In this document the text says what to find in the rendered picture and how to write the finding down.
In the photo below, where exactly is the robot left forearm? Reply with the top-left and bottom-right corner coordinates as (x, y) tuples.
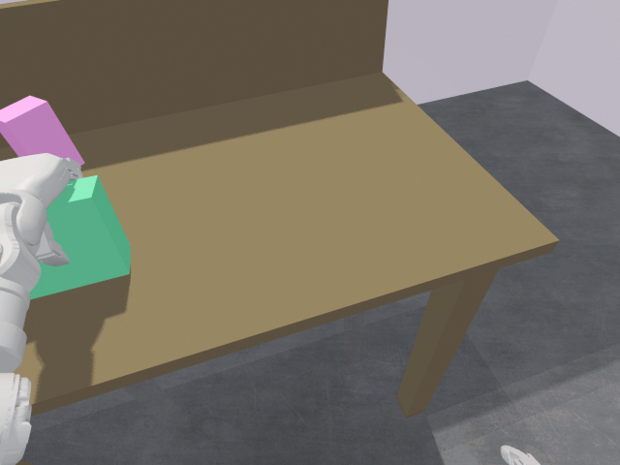
(0, 189), (47, 373)

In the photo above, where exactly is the robot left upper arm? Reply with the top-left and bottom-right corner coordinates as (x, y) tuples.
(0, 373), (32, 465)

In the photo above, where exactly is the right robot hand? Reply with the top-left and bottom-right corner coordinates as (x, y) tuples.
(501, 446), (541, 465)

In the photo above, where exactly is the sponge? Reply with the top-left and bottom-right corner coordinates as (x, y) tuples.
(30, 175), (131, 299)

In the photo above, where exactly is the table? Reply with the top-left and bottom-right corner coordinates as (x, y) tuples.
(0, 0), (559, 465)

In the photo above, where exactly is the left robot hand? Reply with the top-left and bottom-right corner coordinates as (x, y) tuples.
(0, 153), (83, 266)

